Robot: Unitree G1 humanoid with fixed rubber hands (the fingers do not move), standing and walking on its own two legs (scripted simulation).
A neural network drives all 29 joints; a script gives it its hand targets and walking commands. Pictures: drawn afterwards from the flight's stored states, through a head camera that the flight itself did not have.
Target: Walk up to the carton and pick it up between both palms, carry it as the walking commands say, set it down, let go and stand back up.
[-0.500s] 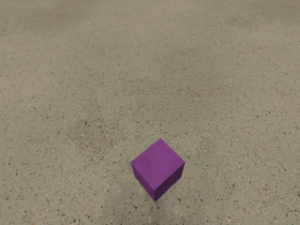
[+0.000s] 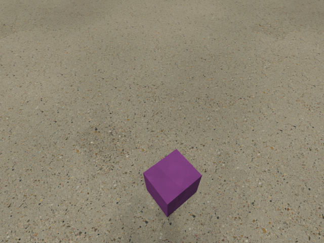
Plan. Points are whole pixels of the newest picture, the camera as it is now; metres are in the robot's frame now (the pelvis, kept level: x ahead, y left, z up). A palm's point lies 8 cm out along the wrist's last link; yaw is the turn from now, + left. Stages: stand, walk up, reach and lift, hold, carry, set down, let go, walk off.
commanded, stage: walk up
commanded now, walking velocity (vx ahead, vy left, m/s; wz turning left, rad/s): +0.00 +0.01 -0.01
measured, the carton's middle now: (171, 183) +0.49 -0.05 -0.64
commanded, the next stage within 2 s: none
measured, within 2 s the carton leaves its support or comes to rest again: neither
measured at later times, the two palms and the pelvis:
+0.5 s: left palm out of the picture +0.05 +0.22 -0.12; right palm out of the picture +0.00 -0.25 -0.14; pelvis -0.01 -0.02 +0.01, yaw +0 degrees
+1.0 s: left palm out of the picture +0.04 +0.21 -0.12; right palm out of the picture -0.01 -0.25 -0.14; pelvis -0.02 -0.02 +0.01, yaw +0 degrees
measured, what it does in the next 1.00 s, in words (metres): steps on the spot: right foot, then left foot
